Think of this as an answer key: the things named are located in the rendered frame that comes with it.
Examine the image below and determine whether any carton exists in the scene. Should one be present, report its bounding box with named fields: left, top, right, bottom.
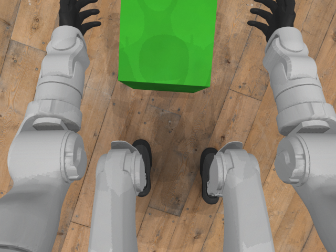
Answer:
left=118, top=0, right=217, bottom=93

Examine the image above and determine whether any robot foot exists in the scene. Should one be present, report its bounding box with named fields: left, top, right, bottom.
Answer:
left=200, top=148, right=219, bottom=204
left=132, top=139, right=152, bottom=197

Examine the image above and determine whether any robot left upper arm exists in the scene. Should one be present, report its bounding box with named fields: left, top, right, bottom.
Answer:
left=0, top=130, right=87, bottom=252

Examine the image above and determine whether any robot right upper arm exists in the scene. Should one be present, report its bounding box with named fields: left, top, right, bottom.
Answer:
left=274, top=133, right=336, bottom=252

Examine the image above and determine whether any right robot hand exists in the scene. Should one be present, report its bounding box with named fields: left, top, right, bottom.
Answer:
left=247, top=0, right=296, bottom=42

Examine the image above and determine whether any right robot forearm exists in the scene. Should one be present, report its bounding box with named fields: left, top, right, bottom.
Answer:
left=262, top=27, right=336, bottom=136

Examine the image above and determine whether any left robot hand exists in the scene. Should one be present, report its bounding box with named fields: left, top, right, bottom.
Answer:
left=59, top=0, right=101, bottom=36

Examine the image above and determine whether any left robot foot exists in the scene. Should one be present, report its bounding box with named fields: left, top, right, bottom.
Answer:
left=132, top=139, right=152, bottom=197

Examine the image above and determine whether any right robot foot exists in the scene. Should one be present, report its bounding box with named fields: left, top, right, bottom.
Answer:
left=200, top=148, right=219, bottom=204

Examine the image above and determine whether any left robot forearm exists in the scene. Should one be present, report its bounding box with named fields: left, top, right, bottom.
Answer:
left=7, top=25, right=90, bottom=178

